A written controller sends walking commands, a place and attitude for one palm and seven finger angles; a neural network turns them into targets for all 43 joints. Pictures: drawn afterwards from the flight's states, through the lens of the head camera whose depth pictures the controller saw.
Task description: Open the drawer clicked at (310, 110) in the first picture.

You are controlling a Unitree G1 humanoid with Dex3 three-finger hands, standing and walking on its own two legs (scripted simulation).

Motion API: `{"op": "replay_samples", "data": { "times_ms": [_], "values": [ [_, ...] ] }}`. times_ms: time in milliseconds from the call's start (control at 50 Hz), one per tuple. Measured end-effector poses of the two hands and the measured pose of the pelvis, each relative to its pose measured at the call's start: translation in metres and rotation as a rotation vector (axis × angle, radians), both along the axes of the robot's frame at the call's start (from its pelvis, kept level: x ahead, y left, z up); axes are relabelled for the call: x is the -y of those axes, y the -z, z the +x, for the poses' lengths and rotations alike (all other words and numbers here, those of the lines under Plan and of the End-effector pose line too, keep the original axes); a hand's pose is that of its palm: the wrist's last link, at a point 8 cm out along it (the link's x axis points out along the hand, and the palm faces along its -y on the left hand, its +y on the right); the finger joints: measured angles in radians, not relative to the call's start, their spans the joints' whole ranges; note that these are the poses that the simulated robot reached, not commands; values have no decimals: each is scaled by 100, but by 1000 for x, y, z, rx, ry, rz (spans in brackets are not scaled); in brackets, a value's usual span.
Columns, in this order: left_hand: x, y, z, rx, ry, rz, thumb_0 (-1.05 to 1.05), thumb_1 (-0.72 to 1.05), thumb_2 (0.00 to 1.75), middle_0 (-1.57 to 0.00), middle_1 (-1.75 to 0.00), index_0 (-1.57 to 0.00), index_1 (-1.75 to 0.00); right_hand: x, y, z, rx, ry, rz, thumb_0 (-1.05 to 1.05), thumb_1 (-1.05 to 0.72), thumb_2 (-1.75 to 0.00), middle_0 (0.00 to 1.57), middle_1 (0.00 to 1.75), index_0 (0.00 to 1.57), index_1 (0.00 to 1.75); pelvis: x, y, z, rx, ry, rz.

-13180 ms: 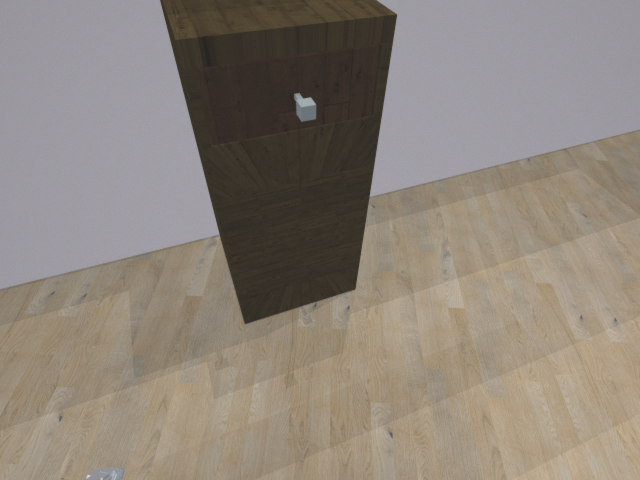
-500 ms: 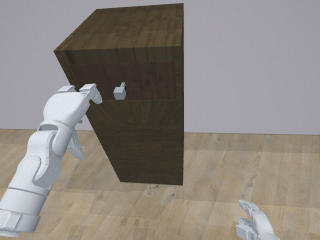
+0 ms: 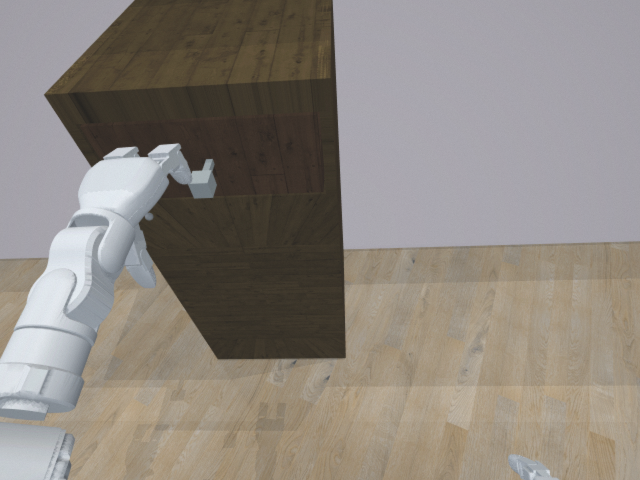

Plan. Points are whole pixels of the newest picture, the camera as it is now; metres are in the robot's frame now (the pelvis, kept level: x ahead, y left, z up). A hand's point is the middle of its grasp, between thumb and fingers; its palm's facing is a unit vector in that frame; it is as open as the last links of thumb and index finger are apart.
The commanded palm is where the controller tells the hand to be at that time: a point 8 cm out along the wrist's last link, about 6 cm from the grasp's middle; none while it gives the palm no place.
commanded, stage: move the hooked fingers above the handle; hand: left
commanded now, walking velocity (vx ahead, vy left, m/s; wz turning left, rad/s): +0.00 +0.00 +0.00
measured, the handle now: (205, 176) +0.56 +0.24 +0.06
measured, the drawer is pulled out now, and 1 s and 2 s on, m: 0.00 0.00 0.00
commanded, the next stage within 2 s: lower the fingers behind the handle in 1.56 s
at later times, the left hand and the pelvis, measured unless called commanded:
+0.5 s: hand (170, 186) +0.46 +0.25 +0.13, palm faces -0.02 -0.03 -1.00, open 13.8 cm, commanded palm +0.45 +0.26 +0.19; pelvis +0.01 +0.01 -0.01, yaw -1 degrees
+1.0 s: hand (184, 163) +0.52 +0.25 +0.12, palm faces -0.02 -0.03 -1.00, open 13.8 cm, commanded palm +0.49 +0.26 +0.18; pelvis +0.01 +0.01 -0.01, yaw -3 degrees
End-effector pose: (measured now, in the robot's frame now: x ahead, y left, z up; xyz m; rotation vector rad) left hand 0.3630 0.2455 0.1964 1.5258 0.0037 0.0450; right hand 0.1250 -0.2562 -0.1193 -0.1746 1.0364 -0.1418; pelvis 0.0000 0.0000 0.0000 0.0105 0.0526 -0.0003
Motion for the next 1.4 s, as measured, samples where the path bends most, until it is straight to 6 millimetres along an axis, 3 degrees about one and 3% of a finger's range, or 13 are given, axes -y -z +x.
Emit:
{"op": "replay_samples", "data": {
  "times_ms": [320,440,620,780,940,1040,1160,1400],
  "values": [
    [5,11,48,-23,-10,14,0,-49,30,-32,-120,-32,-120,-12,3,3,-26,38,13,1,-91,-90,20,30,20,30,-7,4,11,-51,6,-2],
    [4,14,67,-41,-13,14,0,-49,30,-32,-120,-32,-120,-11,5,-6,-51,60,4,1,-91,-90,21,30,20,30,-8,5,12,-69,10,-3],
    [-11,17,89,-74,-40,22,0,-49,30,-32,-120,-32,-120,2,9,-44,-151,128,-35,1,-91,-90,21,30,20,30,-8,7,15,-105,18,-7],
    [-2,24,108,-68,5,14,0,-49,30,-32,-120,-32,-120,11,10,-84,-249,184,-71,1,-91,-90,20,30,20,30,-10,10,14,-138,21,-12],
    [-1,22,132,-43,-42,13,0,-49,30,-32,-120,-32,-120,10,10,-116,-291,246,-74,1,-91,-90,21,30,20,30,-12,13,13,-177,39,-14],
    [-1,20,136,-53,-52,17,0,-49,30,-32,-120,-32,-120,4,11,-129,-318,271,-58,1,-91,-90,21,30,20,30,-13,12,16,-182,52,-14],
    [-1,24,128,-65,-26,13,0,-49,30,-32,-120,-32,-120,-1,13,-128,-322,270,-41,1,-91,-90,21,30,20,30,-14,11,17,-169,52,-14],
    [-7,17,121,-41,-44,21,0,-49,30,-32,-120,-32,-120,5,10,-91,-233,212,-60,1,-90,-90,21,30,21,30,-12,11,14,-162,28,-17]
  ]
}}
